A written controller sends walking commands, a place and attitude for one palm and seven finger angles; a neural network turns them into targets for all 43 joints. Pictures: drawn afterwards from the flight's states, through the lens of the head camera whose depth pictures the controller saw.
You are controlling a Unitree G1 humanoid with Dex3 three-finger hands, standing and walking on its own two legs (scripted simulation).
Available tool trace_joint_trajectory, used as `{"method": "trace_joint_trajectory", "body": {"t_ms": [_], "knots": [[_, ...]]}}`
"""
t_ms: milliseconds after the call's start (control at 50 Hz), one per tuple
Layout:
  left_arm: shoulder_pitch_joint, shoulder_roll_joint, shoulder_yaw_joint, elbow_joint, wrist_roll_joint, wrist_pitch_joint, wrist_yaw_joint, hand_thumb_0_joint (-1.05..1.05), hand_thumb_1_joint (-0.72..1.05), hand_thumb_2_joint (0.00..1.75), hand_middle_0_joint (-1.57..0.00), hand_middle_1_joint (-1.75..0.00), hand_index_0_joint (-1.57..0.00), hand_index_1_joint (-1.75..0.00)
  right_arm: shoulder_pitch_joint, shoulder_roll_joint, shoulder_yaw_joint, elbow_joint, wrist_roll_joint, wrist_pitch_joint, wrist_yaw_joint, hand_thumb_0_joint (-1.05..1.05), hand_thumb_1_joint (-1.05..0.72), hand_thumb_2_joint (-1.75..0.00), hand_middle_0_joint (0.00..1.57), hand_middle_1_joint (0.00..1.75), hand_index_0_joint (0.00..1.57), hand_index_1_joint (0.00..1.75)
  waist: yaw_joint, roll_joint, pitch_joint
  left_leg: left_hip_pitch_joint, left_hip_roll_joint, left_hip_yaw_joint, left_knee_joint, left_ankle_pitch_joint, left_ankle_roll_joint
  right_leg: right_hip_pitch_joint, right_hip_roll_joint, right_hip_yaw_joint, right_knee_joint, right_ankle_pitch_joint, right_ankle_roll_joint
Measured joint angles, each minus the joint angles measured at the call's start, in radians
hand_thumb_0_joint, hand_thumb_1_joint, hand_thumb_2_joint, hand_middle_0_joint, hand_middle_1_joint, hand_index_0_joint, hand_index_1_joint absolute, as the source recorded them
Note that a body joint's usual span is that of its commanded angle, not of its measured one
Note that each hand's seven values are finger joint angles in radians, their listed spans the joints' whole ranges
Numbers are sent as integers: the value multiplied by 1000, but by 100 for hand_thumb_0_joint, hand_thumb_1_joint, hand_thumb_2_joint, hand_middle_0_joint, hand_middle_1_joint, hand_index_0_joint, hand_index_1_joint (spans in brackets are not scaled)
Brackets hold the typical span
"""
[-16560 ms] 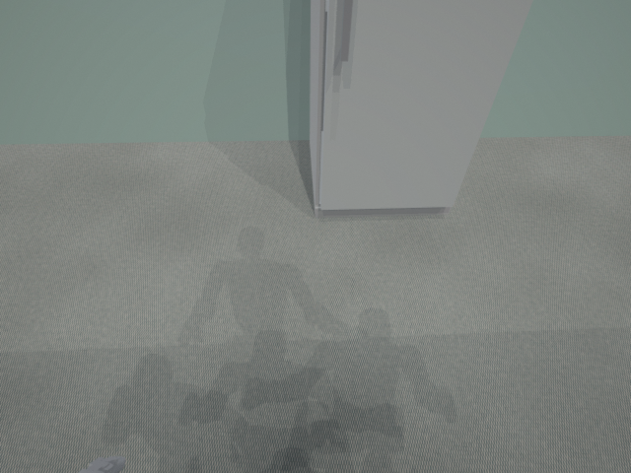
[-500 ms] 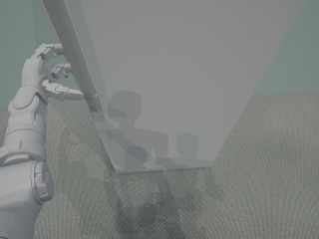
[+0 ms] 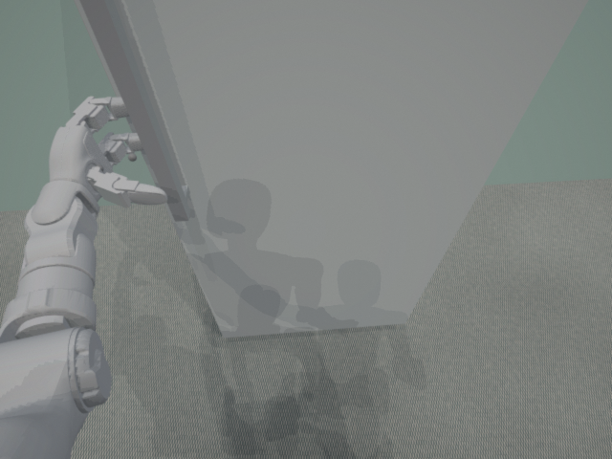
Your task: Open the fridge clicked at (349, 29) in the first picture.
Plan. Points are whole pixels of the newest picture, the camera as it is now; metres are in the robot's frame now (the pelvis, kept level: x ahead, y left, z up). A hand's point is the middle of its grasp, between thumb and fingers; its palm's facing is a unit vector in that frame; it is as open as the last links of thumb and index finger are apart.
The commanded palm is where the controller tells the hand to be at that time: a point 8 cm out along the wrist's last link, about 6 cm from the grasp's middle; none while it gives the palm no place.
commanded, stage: slide the fingers in behind the handle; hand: left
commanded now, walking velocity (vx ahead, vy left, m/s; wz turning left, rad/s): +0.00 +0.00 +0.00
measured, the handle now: (133, 71) +0.50 +0.20 +0.24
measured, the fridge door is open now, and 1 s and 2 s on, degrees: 0 0 0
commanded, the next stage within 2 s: grip the handle and tug to test in 1.42 s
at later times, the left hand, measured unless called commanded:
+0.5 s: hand (147, 158) +0.45 +0.20 +0.15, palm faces +0.09 -1.00 +0.02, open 13.9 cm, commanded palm +0.41 +0.25 +0.16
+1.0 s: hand (159, 158) +0.44 +0.19 +0.16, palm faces +0.07 -1.00 +0.03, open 13.9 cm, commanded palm +0.41 +0.24 +0.16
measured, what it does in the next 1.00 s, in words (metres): stands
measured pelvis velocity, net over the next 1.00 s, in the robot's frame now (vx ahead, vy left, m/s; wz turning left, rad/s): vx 0.00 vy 0.00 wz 0.00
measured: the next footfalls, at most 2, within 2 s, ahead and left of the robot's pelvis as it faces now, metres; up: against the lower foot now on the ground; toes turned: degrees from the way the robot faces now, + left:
none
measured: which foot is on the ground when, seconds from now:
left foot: down 0.00-1.00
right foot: down 0.00-1.00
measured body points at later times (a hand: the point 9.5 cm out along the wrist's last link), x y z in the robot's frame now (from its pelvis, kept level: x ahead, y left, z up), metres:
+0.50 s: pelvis +0.01 +0.00 +0.00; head +0.04 -0.01 +0.45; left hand +0.43 +0.26 +0.16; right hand +0.13 -0.26 -0.10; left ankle -0.03 +0.12 -0.73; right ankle +0.05 -0.14 -0.73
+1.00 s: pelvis +0.00 +0.00 +0.00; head +0.03 -0.01 +0.45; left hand +0.43 +0.24 +0.16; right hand +0.10 -0.26 -0.11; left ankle -0.03 +0.12 -0.73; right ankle +0.05 -0.14 -0.73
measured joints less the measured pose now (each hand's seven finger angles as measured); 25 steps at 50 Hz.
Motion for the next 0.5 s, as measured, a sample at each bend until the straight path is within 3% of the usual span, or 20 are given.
{"method": "trace_joint_trajectory", "body": {"t_ms": [260, 500], "knots": [[48, -76, -50, -114, 1, 47, 56, -2, -50, 30, -30, -120, -30, -120, -59, 11, 1, -6, 0, -13, -7, 1, -90, -90, 20, 30, 20, 30, 28, 5, 2, 57, -3, -10, -32, 2, -3, 56, -3, -11, -18, -11, -1], [67, -100, -54, -142, 12, 77, 87, -1, -50, 30, -30, -120, -30, -120, -83, 15, 2, -12, -1, 4, -8, 1, -90, -90, 21, 30, 20, 30, 32, 5, 7, 83, -1, -9, -51, 6, -7, 75, -1, -11, -22, -15, -4]]}}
